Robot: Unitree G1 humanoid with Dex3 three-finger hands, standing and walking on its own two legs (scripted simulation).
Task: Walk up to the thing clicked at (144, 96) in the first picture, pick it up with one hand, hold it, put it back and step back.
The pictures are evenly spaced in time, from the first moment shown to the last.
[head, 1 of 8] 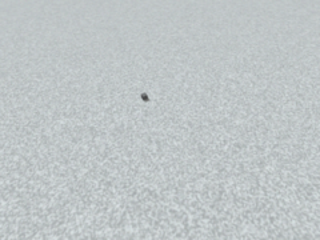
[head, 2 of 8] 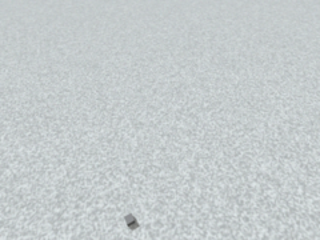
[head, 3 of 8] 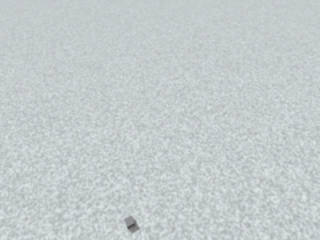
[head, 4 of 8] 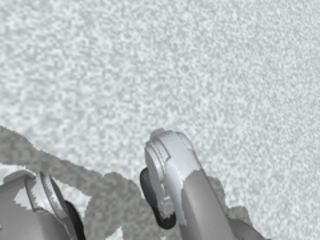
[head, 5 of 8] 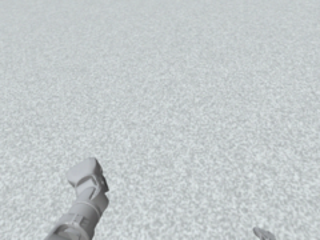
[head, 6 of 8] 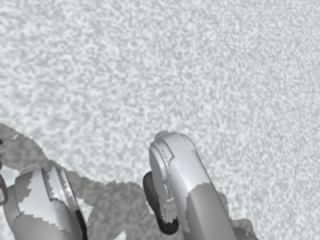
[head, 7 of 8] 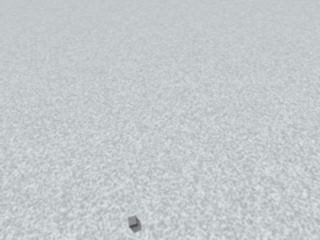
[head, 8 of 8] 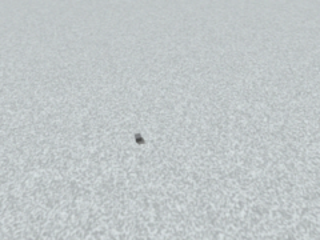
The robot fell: no
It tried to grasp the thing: yes
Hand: left
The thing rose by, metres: 0.65
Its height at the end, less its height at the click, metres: +0.00
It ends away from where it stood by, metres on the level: 0.01
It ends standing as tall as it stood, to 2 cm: yes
